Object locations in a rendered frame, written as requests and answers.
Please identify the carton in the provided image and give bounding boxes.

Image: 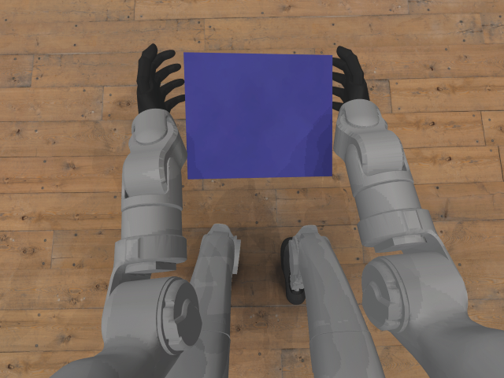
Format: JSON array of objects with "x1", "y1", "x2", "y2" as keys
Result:
[{"x1": 183, "y1": 52, "x2": 332, "y2": 180}]

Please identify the robot right hand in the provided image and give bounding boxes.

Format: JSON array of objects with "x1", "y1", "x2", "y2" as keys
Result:
[{"x1": 332, "y1": 46, "x2": 370, "y2": 111}]

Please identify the robot right shin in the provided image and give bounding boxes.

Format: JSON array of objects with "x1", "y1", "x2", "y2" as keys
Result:
[{"x1": 289, "y1": 225, "x2": 330, "y2": 290}]

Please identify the right robot upper arm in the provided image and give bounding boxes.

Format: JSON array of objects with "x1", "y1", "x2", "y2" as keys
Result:
[{"x1": 361, "y1": 251, "x2": 504, "y2": 378}]

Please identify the right robot thigh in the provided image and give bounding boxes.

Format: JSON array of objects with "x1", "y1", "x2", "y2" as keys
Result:
[{"x1": 288, "y1": 232, "x2": 386, "y2": 378}]

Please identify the robot left forearm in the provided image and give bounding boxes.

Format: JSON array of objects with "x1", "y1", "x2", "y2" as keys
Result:
[{"x1": 102, "y1": 109, "x2": 187, "y2": 342}]

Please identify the left robot upper arm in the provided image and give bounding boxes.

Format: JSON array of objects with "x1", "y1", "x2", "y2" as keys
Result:
[{"x1": 50, "y1": 276, "x2": 202, "y2": 378}]

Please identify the robot left hand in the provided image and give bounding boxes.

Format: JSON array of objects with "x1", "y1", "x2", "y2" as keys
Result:
[{"x1": 136, "y1": 43, "x2": 185, "y2": 114}]

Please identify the robot right forearm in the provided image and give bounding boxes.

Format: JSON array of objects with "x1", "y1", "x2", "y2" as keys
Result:
[{"x1": 333, "y1": 99, "x2": 468, "y2": 309}]

